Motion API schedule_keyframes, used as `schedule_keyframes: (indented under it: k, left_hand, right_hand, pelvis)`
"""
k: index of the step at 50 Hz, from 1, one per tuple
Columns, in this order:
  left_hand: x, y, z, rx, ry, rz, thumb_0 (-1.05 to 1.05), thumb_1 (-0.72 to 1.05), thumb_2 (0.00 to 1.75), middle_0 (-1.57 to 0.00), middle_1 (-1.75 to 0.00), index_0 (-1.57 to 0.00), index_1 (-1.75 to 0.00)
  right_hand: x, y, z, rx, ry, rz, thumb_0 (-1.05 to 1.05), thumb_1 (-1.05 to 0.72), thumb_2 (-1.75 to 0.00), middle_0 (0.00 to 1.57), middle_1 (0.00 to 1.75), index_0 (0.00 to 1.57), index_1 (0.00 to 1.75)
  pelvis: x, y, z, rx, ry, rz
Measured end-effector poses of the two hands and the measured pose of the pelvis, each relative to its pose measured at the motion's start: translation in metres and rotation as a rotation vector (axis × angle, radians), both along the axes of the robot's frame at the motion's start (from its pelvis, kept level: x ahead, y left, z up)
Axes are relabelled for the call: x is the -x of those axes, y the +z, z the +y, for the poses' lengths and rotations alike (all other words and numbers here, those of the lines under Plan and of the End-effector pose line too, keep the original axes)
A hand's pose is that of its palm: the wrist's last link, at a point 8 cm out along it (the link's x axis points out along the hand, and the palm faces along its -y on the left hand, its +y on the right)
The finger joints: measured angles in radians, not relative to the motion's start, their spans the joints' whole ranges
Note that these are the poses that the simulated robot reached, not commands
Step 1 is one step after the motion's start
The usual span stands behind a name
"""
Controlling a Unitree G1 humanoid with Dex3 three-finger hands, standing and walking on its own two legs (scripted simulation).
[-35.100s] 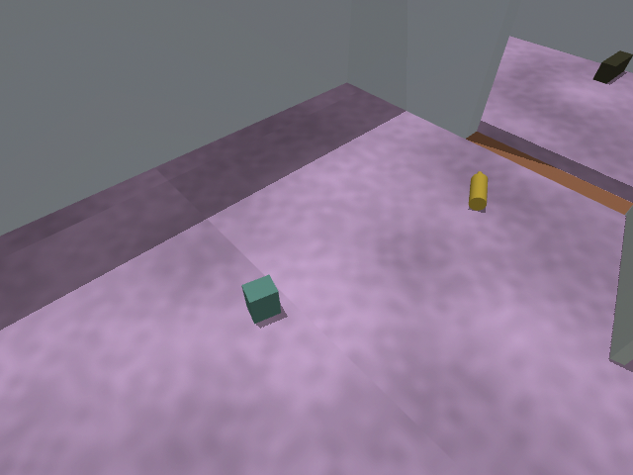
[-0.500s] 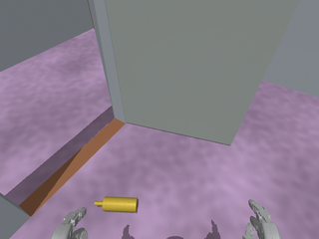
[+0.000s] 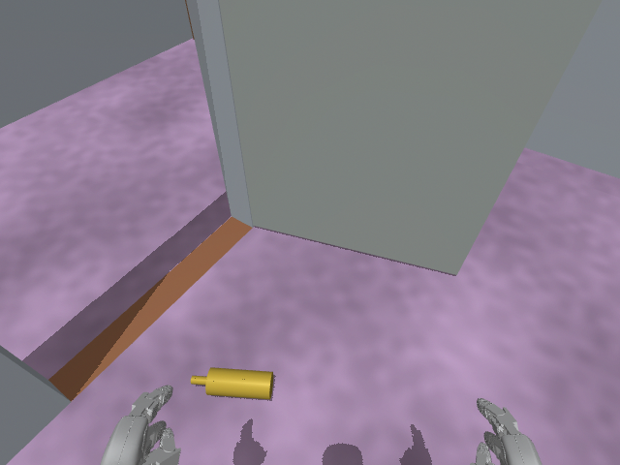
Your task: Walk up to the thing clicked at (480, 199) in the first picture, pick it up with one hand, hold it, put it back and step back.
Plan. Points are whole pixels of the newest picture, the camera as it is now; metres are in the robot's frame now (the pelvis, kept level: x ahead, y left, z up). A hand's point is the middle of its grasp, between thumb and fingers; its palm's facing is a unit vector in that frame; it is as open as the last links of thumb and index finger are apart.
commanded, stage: stand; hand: left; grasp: from above
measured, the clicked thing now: (231, 382) +0.49 +0.25 -0.68
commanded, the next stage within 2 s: none
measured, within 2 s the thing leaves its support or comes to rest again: neither
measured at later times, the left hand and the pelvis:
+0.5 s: hand out of the picture +0.04 +0.23 -0.11, palm faces +0.03 -0.95 -0.33, open 7.4 cm; pelvis +0.00 +0.00 +0.05, yaw +0 degrees
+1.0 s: hand out of the picture +0.05 +0.23 -0.10, palm faces +0.03 -0.94 -0.34, open 7.4 cm; pelvis +0.00 -0.01 +0.06, yaw +0 degrees
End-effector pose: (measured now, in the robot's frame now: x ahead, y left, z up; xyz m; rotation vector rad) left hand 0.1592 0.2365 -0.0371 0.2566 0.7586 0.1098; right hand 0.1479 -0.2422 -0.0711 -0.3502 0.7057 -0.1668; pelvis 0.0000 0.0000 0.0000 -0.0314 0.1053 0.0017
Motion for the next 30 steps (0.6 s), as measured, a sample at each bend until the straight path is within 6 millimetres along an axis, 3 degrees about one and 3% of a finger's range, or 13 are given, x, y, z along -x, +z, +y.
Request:
schedule_keyframes:
  k: [5, 12, 21, 30]
  left_hand:
    - [0.015, -0.023, 0.023, -0.057, 0.026, 0.095, 0.00, 0.90, 0.90, -0.20, -0.30, -0.20, -0.30]
    - [0.064, -0.038, 0.043, -0.075, 0.108, 0.285, 0.01, 0.90, 0.90, -0.20, -0.30, -0.20, -0.30]
    - [0.116, -0.038, 0.040, -0.053, 0.170, 0.458, 0.01, 0.90, 0.90, -0.20, -0.30, -0.20, -0.30]
    - [0.129, -0.032, 0.037, -0.049, 0.185, 0.505, 0.00, 0.90, 0.90, -0.20, -0.30, -0.20, -0.30]
  right_hand:
    - [0.016, -0.010, -0.018, -0.013, 0.023, 0.217, 0.01, -0.90, -0.90, 0.21, 0.30, 0.21, 0.30]
    - [0.046, -0.007, -0.037, -0.024, -0.064, 0.335, 0.01, -0.90, -0.90, 0.21, 0.30, 0.21, 0.30]
    - [0.078, -0.005, -0.037, -0.054, -0.119, 0.461, 0.01, -0.91, -0.90, 0.21, 0.30, 0.20, 0.30]
    - [0.093, -0.004, -0.034, -0.082, -0.140, 0.508, 0.01, -0.91, -0.90, 0.21, 0.30, 0.20, 0.30]
  pelvis:
    - [0.002, 0.012, -0.001, -0.028, 0.000, -0.062]
    - [-0.001, 0.028, -0.001, -0.029, 0.000, -0.108]
    - [-0.003, 0.047, -0.003, -0.030, 0.004, -0.150]
    - [-0.001, 0.056, -0.005, -0.032, 0.003, -0.178]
